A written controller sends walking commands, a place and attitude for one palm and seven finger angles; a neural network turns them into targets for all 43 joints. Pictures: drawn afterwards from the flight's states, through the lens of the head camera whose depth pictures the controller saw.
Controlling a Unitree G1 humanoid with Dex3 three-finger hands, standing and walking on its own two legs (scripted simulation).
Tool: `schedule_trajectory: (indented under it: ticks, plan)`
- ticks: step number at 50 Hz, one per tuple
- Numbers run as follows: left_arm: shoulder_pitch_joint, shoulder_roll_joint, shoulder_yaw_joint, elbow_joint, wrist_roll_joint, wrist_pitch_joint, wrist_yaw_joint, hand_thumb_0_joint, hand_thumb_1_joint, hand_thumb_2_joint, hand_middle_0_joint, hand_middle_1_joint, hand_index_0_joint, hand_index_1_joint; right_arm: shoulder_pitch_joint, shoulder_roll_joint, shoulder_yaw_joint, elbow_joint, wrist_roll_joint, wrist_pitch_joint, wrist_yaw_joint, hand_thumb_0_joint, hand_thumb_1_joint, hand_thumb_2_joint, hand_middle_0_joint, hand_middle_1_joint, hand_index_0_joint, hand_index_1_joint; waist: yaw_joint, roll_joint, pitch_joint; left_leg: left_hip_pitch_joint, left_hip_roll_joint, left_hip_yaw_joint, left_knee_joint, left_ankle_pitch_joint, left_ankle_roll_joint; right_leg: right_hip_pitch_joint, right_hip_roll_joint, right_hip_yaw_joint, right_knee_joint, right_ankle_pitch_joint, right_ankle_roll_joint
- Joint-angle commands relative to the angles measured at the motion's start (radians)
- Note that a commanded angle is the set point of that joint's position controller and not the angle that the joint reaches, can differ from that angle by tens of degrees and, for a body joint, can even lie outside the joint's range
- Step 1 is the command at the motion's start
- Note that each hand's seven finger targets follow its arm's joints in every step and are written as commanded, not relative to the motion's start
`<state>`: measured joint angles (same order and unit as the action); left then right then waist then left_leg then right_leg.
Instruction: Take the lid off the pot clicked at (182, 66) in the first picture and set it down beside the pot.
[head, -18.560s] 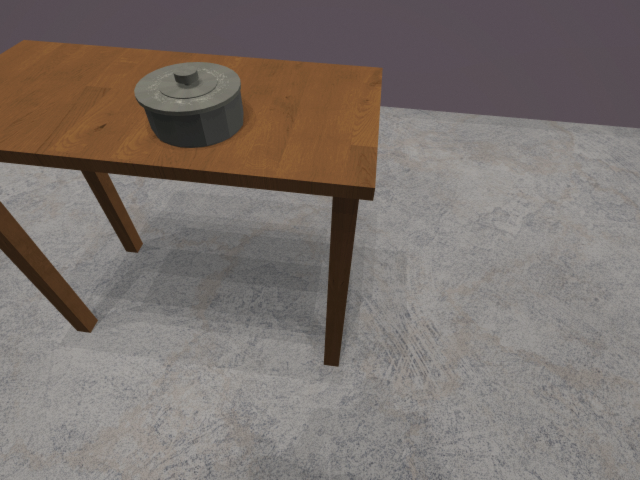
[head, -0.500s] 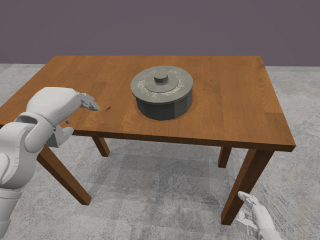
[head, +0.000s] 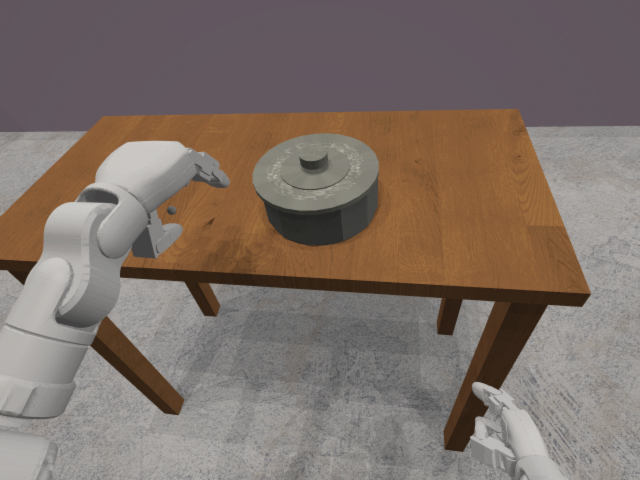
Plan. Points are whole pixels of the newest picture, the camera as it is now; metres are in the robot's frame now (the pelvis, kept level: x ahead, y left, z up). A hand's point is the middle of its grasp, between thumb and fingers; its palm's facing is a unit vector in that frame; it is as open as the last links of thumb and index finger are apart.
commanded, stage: move the open hand above the knob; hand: left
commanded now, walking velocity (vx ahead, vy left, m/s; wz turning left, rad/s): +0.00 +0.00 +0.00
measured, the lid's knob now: (313, 157) +0.53 +0.07 +0.14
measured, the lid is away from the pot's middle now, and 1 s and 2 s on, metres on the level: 0.00 0.00 0.00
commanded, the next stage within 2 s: none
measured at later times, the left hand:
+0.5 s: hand (217, 158) +0.41 +0.17 +0.22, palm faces -0.06 -0.05 -1.00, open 9.8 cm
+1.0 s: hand (279, 147) +0.46 +0.10 +0.20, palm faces -0.18 +0.00 -0.98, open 9.8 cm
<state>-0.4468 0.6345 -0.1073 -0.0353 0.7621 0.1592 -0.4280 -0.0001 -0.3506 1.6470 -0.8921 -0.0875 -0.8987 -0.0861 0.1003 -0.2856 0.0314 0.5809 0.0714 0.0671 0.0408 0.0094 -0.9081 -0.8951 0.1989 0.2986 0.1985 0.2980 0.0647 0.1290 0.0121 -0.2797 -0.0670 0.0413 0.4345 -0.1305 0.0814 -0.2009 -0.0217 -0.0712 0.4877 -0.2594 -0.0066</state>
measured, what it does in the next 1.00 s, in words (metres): stands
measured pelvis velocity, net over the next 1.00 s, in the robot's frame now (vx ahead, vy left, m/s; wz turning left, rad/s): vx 0.03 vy -0.02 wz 0.00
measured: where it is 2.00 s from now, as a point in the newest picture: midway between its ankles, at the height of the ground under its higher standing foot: outside the picture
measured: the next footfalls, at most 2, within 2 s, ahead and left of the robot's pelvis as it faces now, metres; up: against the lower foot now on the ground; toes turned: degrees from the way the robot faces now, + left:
none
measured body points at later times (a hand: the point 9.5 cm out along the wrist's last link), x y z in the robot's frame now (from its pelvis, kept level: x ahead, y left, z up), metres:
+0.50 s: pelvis +0.02 -0.02 +0.00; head +0.03 -0.07 +0.45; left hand +0.41 +0.17 +0.27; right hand +0.23 -0.24 -0.10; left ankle +0.07 +0.07 -0.74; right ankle +0.00 -0.12 -0.74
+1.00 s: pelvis +0.03 -0.02 +0.00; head +0.05 -0.07 +0.45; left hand +0.47 +0.10 +0.25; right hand +0.20 -0.26 -0.12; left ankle +0.07 +0.06 -0.74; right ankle +0.00 -0.12 -0.74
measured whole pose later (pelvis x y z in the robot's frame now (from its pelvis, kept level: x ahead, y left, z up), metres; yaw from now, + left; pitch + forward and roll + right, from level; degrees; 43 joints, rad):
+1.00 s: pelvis +0.03 -0.02 +0.00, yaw +0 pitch +2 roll +1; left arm -0.90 0.48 -0.34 0.42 0.82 0.29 -0.45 0.00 -0.35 1.65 -0.89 -0.09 -0.90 -0.09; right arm 0.13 -0.29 0.03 0.64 0.08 0.12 0.03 0.01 -0.91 -0.90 0.20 0.30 0.20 0.30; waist -0.01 0.10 -0.01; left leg -0.29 -0.06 0.04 0.45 -0.18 0.06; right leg -0.22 -0.01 -0.07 0.50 -0.31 -0.03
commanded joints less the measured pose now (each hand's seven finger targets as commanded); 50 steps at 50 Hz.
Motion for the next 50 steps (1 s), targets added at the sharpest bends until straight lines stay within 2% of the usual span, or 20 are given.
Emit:
schedule_trajectory:
  ticks: [1,2,5,8,10,12,17,21,23,26,27,32,35,37,39,42,44,46,48,50]
  plan:
    - [-0.536,0.395,0.262,-0.185,0.048,0.002,0.063,0.0,-0.35,1.651,-0.882,-0.081,-0.882,-0.081,-0.168,-0.106,-0.029,-0.164,-0.006,-0.046,-0.016,0.0,-0.9,-0.9,0.2,0.3,0.2,0.3,0.006,-0.051,-0.339,0.218,0.033,-0.102,-0.058,0.064,-0.036,0.002,0.031,0.042,-0.068,0.065,-0.039]
    - [-0.531,0.412,0.29,-0.176,0.036,-0.001,0.074,0.0,-0.35,1.651,-0.882,-0.081,-0.882,-0.081,-0.149,-0.112,-0.031,-0.167,-0.009,-0.051,-0.014,0.0,-0.9,-0.9,0.2,0.3,0.2,0.3,-0.005,-0.036,-0.349,0.231,0.029,-0.103,-0.03,0.106,-0.035,0.003,0.036,0.044,-0.061,0.099,-0.043]
    - [-0.476,0.296,0.201,0.009,0.037,0.039,0.05,0.0,-0.35,1.651,-0.882,-0.081,-0.882,-0.081,-0.139,-0.103,-0.026,-0.147,-0.008,-0.022,-0.008,0.0,-0.9,-0.9,0.2,0.3,0.2,0.3,-0.006,-0.114,-0.273,0.171,0.031,-0.08,-0.046,0.106,-0.037,-0.013,0.033,0.034,-0.072,0.124,-0.035]
    - [-0.326,0.138,0.086,-0.005,0.018,0.054,0.017,0.0,-0.35,1.651,-0.882,-0.081,-0.882,-0.081,-0.153,-0.096,-0.031,-0.182,0.002,-0.011,0.016,0.0,-0.9,-0.9,0.2,0.3,0.2,0.3,-0.008,-0.137,-0.307,0.191,0.022,-0.059,-0.022,0.157,-0.034,-0.001,0.027,0.037,-0.063,0.19,-0.032]
    - [-0.344,0.1,0.045,-0.076,0.006,0.064,0.006,0.0,-0.35,1.651,-0.882,-0.081,-0.882,-0.081,-0.171,-0.099,-0.032,-0.197,0.009,0.001,0.023,0.0,-0.9,-0.9,0.2,0.3,0.2,0.3,-0.021,-0.145,-0.291,0.193,0.021,-0.053,-0.015,0.141,-0.029,-0.016,0.027,0.035,-0.066,0.186,-0.025]
    - [-0.437,0.135,0.061,-0.12,0.005,0.06,0.018,0.0,-0.35,1.651,-0.882,-0.081,-0.882,-0.081,-0.167,-0.105,-0.036,-0.204,0.017,-0.002,0.018,0.0,-0.9,-0.9,0.2,0.3,0.2,0.3,-0.047,-0.141,-0.299,0.213,0.022,-0.06,0.002,0.125,-0.024,-0.037,0.03,0.036,-0.064,0.166,-0.027]
    - [-0.747,0.387,0.223,-0.187,0.046,0.046,0.057,0.0,-0.35,1.651,-0.882,-0.081,-0.882,-0.081,-0.155,-0.108,-0.03,-0.165,-0.001,-0.028,-0.01,0.0,-0.9,-0.9,0.2,0.3,0.2,0.3,-0.029,-0.02,-0.415,0.265,0.011,-0.089,0.009,0.198,-0.02,0.03,0.029,0.058,-0.043,0.23,-0.041]
    - [-0.593,0.204,0.101,0.152,0.05,0.098,0.039,0.0,-0.35,1.651,-0.882,-0.081,-0.882,-0.081,-0.122,-0.099,-0.024,-0.125,0.006,0.001,-0.001,0.0,-0.9,-0.9,0.2,0.3,0.2,0.3,-0.024,-0.155,-0.285,0.163,0.014,-0.063,-0.014,0.172,-0.031,-0.008,0.026,0.045,-0.052,0.243,-0.03]
    - [-0.475,0.088,0.014,0.168,0.037,0.098,0.014,0.0,-0.35,1.651,-0.882,-0.081,-0.882,-0.081,-0.131,-0.096,-0.025,-0.153,0.011,0.013,0.014,0.0,-0.9,-0.9,0.2,0.3,0.2,0.3,-0.028,-0.181,-0.276,0.147,0.011,-0.045,-0.011,0.158,-0.03,-0.006,0.024,0.042,-0.055,0.249,-0.028]
    - [-0.529,-0.014,-0.078,0.001,0.028,0.105,0.001,0.0,-0.35,1.651,-0.882,-0.081,-0.882,-0.081,-0.183,-0.09,-0.032,-0.191,0.019,0.023,0.028,0.0,-0.9,-0.9,0.2,0.3,0.2,0.3,-0.042,-0.151,-0.336,0.204,0.007,-0.041,0.009,0.179,-0.021,-0.012,0.019,0.042,-0.042,0.262,-0.023]
    - [-0.588,-0.006,-0.076,-0.06,0.012,0.095,0.007,0.0,-0.35,1.651,-0.882,-0.081,-0.882,-0.081,-0.179,-0.095,-0.039,-0.203,0.022,0.02,0.029,0.0,-0.9,-0.9,0.2,0.3,0.2,0.3,-0.065,-0.138,-0.376,0.236,0.007,-0.052,0.031,0.193,-0.016,-0.016,0.02,0.044,-0.039,0.268,-0.027]
    - [-0.915,0.383,0.196,0.014,0.075,0.098,0.055,0.0,-0.35,1.651,-0.882,-0.081,-0.882,-0.081,-0.126,-0.113,-0.03,-0.132,0.001,0.008,-0.014,0.0,-0.9,-0.9,0.2,0.3,0.2,0.3,-0.049,-0.106,-0.417,0.212,0.002,-0.064,0.019,0.176,-0.009,0.057,0.023,0.072,-0.041,0.302,-0.031]
    - [-0.859,0.164,0.023,0.283,0.075,0.126,0.045,0.0,-0.35,1.651,-0.882,-0.081,-0.882,-0.081,-0.104,-0.086,-0.016,-0.098,0.006,0.014,-0.017,0.0,-0.9,-0.9,0.2,0.3,0.2,0.3,-0.056,-0.158,-0.293,0.153,0.007,-0.057,-0.017,0.146,-0.02,-0.005,0.03,0.047,-0.051,0.264,-0.028]
    - [-0.745,0.024,-0.05,0.297,0.042,0.125,0.035,0.0,-0.35,1.651,-0.882,-0.081,-0.882,-0.081,-0.103,-0.092,-0.034,-0.118,0.014,0.014,-0.001,0.0,-0.9,-0.9,0.2,0.3,0.2,0.3,-0.06,-0.139,-0.31,0.182,0.005,-0.054,-0.003,0.159,-0.018,-0.025,0.024,0.044,-0.051,0.268,-0.033]
    - [-0.661,-0.033,-0.1,0.285,0.049,0.133,0.013,0.0,-0.35,1.651,-0.882,-0.081,-0.882,-0.081,-0.129,-0.087,-0.029,-0.142,0.016,0.018,0.012,0.0,-0.9,-0.9,0.2,0.3,0.2,0.3,-0.048,-0.155,-0.349,0.181,0.002,-0.04,0.003,0.174,-0.019,0.01,0.019,0.049,-0.039,0.3,-0.026]
    - [-0.772,-0.027,-0.113,0.201,0.053,0.133,0.011,0.0,-0.35,1.651,-0.882,-0.081,-0.882,-0.081,-0.131,-0.098,-0.04,-0.153,0.018,0.036,0.014,0.0,-0.9,-0.9,0.2,0.3,0.2,0.3,-0.08,-0.189,-0.378,0.195,0.001,-0.045,0.021,0.164,-0.009,0.003,0.016,0.049,-0.045,0.306,-0.024]
    - [-0.984,0.121,-0.034,0.176,0.099,0.136,0.018,0.0,-0.35,1.651,-0.882,-0.081,-0.882,-0.081,-0.13,-0.097,-0.032,-0.136,0.013,0.029,-0.003,0.0,-0.9,-0.9,0.2,0.3,0.2,0.3,-0.08,-0.181,-0.415,0.198,-0.004,-0.044,0.009,0.152,-0.001,0.037,0.02,0.067,-0.046,0.313,-0.021]
    - [-1.134,0.185,0.005,0.211,0.103,0.137,0.032,0.0,-0.35,1.651,-0.882,-0.081,-0.882,-0.081,-0.102,-0.091,-0.029,-0.108,0.01,0.012,-0.02,0.0,-0.9,-0.9,0.2,0.3,0.2,0.3,-0.086,-0.172,-0.425,0.213,-0.009,-0.056,0.004,0.162,0.003,0.043,0.026,0.072,-0.046,0.334,-0.021]
    - [-1.197,0.185,0.004,0.28,0.102,0.133,0.046,0.0,-0.35,1.651,-0.882,-0.081,-0.882,-0.081,-0.064,-0.087,-0.031,-0.082,0.004,-0.007,-0.027,0.0,-0.9,-0.9,0.2,0.3,0.2,0.3,-0.092,-0.139,-0.442,0.227,-0.01,-0.064,0.002,0.169,0.003,0.042,0.034,0.07,-0.045,0.343,-0.025]
    - [-1.099,0.106,-0.028,0.433,0.095,0.151,0.049,0.0,-0.35,1.651,-0.882,-0.081,-0.882,-0.081,-0.041,-0.089,-0.033,-0.056,0.004,-0.009,-0.026,0.0,-0.9,-0.9,0.2,0.3,0.2,0.3,-0.085,-0.157,-0.398,0.212,-0.002,-0.062,-0.009,0.182,-0.004,0.013,0.033,0.056,-0.043,0.336,-0.029]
